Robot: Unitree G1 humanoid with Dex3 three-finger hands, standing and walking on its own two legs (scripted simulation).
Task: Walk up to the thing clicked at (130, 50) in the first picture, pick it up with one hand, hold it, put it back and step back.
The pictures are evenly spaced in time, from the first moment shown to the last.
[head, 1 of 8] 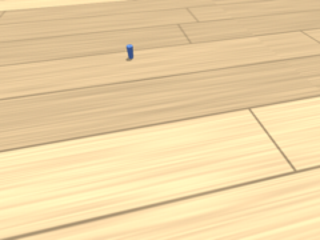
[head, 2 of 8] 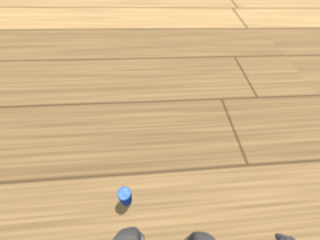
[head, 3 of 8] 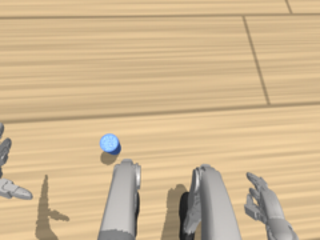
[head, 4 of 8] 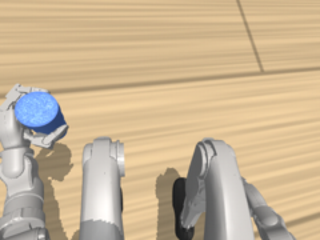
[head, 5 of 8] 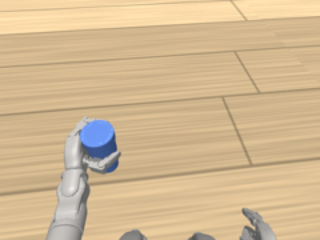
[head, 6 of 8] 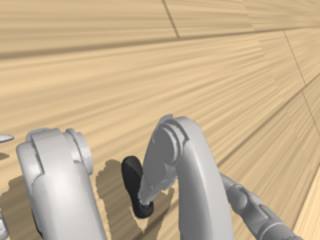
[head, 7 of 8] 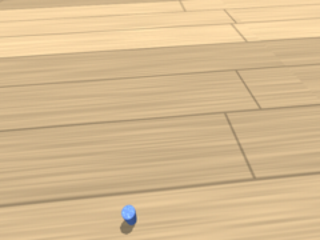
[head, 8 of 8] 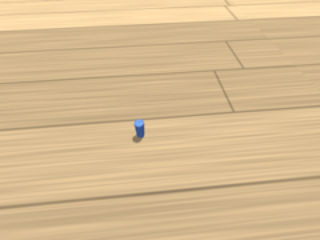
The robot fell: no
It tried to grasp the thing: yes
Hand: left
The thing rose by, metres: 0.70
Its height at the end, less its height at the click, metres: +0.00
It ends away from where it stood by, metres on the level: 0.01
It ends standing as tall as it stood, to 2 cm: yes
